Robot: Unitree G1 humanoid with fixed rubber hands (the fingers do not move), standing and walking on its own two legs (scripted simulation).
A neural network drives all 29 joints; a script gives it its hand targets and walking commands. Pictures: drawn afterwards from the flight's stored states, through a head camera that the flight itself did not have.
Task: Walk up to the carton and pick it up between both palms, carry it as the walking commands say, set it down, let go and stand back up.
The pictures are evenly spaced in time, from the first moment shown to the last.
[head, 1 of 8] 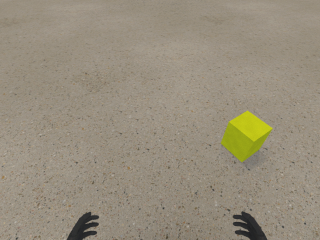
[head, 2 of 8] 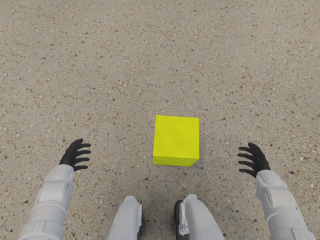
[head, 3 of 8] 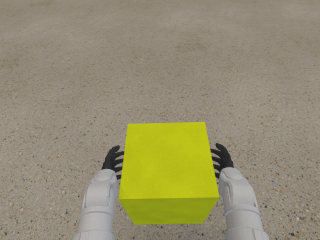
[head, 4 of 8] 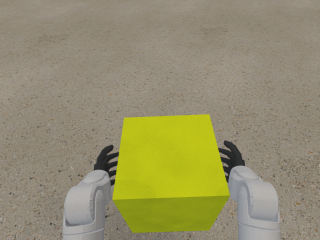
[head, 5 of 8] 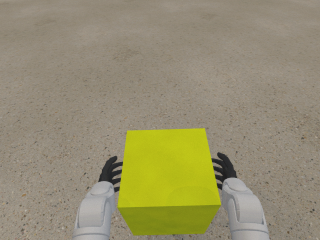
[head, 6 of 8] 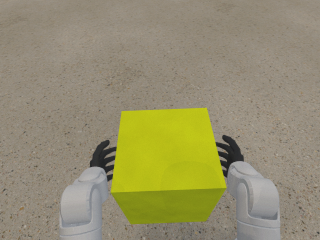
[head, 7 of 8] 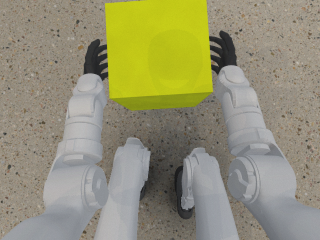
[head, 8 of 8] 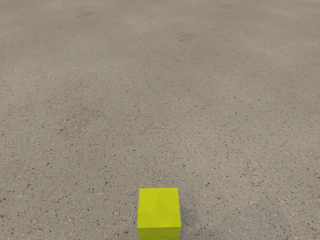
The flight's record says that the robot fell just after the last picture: no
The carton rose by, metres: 0.66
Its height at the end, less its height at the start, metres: +0.00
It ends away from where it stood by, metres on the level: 1.10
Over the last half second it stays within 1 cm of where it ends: yes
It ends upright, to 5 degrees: yes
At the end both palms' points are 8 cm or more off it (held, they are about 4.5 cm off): yes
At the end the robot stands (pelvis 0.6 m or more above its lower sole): yes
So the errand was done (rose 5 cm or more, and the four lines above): yes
